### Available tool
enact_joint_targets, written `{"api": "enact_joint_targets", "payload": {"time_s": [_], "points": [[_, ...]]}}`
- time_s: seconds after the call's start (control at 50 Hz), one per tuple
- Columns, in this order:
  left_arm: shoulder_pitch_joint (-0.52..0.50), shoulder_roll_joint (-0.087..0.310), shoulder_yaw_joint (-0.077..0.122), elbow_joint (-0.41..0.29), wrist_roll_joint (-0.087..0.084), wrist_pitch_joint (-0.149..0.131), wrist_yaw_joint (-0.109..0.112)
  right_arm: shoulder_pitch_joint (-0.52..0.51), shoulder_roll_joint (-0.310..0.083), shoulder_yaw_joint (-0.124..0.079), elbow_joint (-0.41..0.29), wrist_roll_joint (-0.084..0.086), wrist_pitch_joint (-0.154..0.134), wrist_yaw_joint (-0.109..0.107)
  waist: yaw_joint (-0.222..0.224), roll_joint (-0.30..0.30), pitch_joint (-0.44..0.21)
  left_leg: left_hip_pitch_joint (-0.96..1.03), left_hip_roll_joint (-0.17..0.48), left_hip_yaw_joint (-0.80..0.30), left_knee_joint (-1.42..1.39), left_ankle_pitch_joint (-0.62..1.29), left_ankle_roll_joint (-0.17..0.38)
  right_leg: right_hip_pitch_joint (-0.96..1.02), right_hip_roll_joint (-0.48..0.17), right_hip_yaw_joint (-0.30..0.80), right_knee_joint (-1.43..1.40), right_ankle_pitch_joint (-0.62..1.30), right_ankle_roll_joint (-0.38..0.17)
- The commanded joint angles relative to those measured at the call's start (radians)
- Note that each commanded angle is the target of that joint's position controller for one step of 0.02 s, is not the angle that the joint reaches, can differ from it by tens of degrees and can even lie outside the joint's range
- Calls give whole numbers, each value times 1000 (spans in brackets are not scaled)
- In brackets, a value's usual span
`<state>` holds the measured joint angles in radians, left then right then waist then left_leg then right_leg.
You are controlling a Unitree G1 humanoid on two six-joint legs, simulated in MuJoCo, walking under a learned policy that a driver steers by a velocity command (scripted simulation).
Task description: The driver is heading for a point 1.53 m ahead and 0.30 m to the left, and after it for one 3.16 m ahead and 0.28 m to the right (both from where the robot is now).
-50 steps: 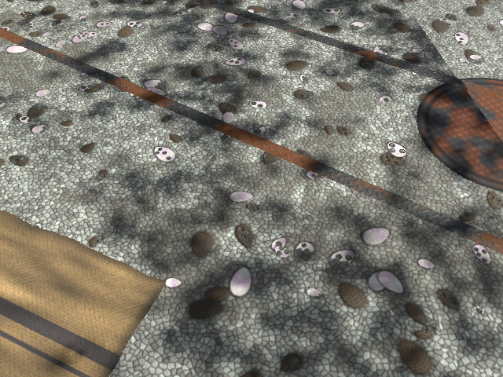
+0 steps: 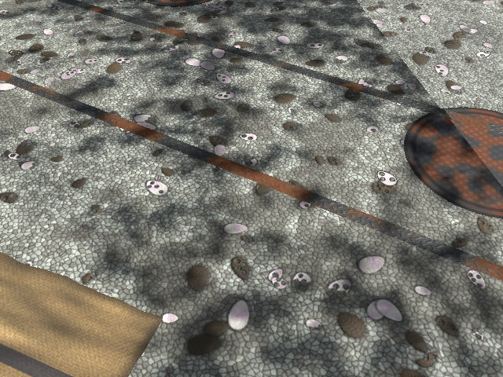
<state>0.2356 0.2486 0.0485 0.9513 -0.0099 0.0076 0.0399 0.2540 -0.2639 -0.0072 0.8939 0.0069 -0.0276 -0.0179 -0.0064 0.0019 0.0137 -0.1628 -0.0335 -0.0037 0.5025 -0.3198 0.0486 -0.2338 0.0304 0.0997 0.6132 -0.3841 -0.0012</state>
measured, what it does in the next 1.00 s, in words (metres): walks ahead: right foot, then left foot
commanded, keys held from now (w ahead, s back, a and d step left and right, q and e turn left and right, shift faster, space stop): w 1.00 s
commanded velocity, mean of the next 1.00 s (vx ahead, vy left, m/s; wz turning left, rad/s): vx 0.43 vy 0.00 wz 0.00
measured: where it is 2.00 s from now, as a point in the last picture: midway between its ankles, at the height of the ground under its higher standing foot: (259, 220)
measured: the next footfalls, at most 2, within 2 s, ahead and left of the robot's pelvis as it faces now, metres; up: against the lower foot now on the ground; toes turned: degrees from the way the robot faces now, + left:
right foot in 0.20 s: +0.10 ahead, -0.15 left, +0.00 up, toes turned +0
left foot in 0.68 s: +0.47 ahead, +0.08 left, +0.00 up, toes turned +2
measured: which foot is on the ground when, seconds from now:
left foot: down 0.00-0.20, up 0.22-0.66, down 0.68-1.00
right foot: up 0.00-0.18, down 0.20-0.70, up 0.72-1.00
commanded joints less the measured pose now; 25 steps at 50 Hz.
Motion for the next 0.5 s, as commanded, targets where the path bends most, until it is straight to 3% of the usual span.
{"api": "enact_joint_targets", "payload": {"time_s": [0.02, 0.08, 0.14, 0.18, 0.2, 0.22, 0.24, 0.26, 0.28, 0.34, 0.42, 0.5], "points": [[-139, 108, 20, -100, -16, -62, -15, 66, -219, -59, -25, 0, -22, -17, -54, 145, 165, -3, 389, -535, -396, -426, 224, -328, -61, -36, 217, -98, -15], [-121, 102, 18, -88, -20, -91, -40, 36, -199, -61, -44, 17, -28, -11, -36, 105, 112, 83, 327, -388, -378, -224, 174, -321, -98, -62, 131, -79, -26], [-54, 78, 15, -45, -13, -104, -54, 11, -217, -69, -48, 29, -15, -4, 12, 104, 52, -59, 223, -203, -318, -83, 135, -6, -30, -161, -96, 153, -7], [84, 103, 32, 15, -18, -96, -50, 23, -178, -56, -46, 22, -12, 2, 70, 82, 9, -180, 181, -156, -209, -86, 106, 218, 11, -182, -146, 203, 0], [167, 135, 43, 32, -25, -95, -42, 11, -126, -38, -53, 13, -19, 8, 113, 32, -13, -262, 137, -99, -53, -55, 62, 331, -59, -78, -195, 146, -28], [270, 230, 61, 39, -17, -93, -29, -8, -38, -10, -91, -7, -31, 15, 137, -218, -64, -419, 42, 20, 320, -124, -16, 438, -295, 291, -338, -29, -130], [294, 278, 65, 46, 1, -107, -48, -20, -77, -24, -129, 23, -51, 9, 128, -276, -48, -572, -17, -47, 545, -265, -17, 416, -428, 630, -458, -222, -271], [198, 217, 45, 20, 0, -121, -55, -20, -144, -40, -126, 45, -64, 9, 88, -149, 45, -657, 63, -106, 648, -198, 6, 362, -422, 575, -465, -295, -271], [137, 163, 28, 0, 0, -128, -59, -19, -161, -45, -118, 49, -73, 16, 65, -128, 88, -670, 102, -103, 656, -90, 25, 327, -368, 457, -470, -230, -231], [86, 113, 4, -18, 9, -118, -62, -39, -141, -53, -108, 16, -78, 33, 35, -101, 85, -604, 163, -64, 566, 97, 11, 263, -265, 210, -489, 114, -167], [148, 142, 5, 4, 9, -104, -42, -131, -89, -41, -147, 6, -63, 42, 51, -68, 87, -603, 153, -4, 403, 218, -52, 234, -227, 67, -509, 395, -190], [191, 162, 5, 15, 4, -100, -27, -285, -55, -23, -202, 12, -67, 47, 91, -73, 116, -488, 106, 45, 135, 374, -64, 167, -203, -13, -543, 407, -180]]}}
